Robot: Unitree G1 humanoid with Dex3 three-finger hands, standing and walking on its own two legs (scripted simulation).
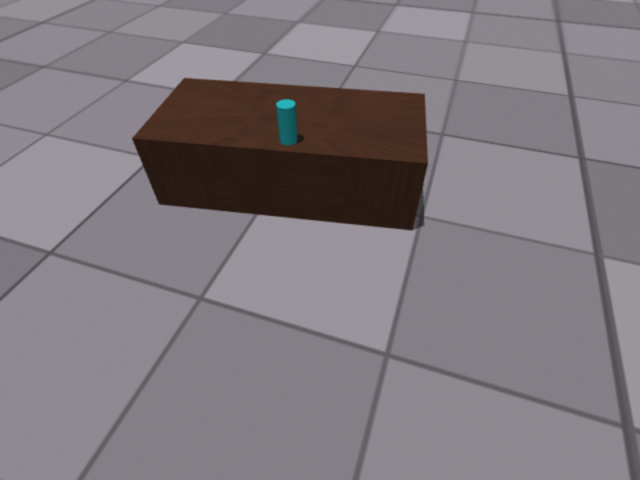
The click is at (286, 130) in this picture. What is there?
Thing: squat round
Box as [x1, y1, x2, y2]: [276, 99, 297, 144]
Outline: 284,99 276,103 280,142 283,144 292,144 297,140 295,103 292,100
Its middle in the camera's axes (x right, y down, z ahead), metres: -0.13 -0.49 +1.55
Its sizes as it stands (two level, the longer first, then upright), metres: 0.074 0.074 0.157
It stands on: a support 0.36 m high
